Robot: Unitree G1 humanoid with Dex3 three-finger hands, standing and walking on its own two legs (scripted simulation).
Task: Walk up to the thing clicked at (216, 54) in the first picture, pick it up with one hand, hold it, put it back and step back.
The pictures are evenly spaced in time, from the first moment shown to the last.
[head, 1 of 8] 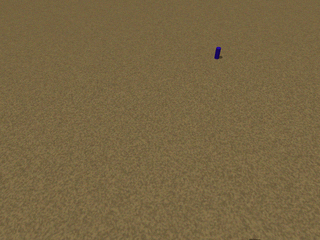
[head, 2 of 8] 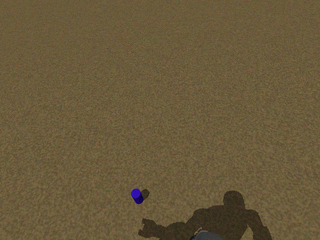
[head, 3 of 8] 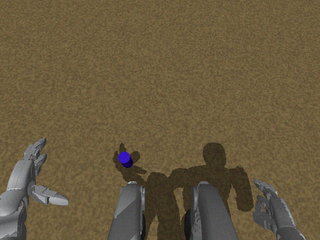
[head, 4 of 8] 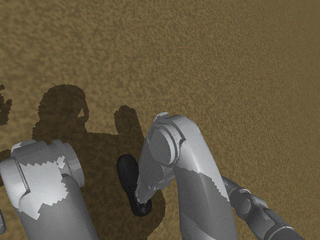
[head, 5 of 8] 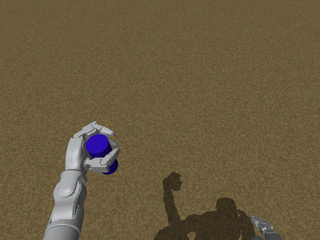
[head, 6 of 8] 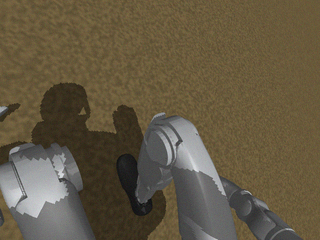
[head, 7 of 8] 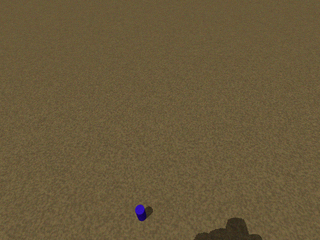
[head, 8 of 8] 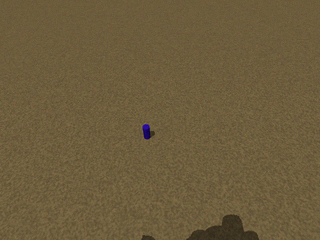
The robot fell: no
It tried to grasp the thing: yes
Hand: left
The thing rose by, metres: 0.70
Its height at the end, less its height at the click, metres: +0.00
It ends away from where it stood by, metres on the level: 0.01
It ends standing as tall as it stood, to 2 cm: yes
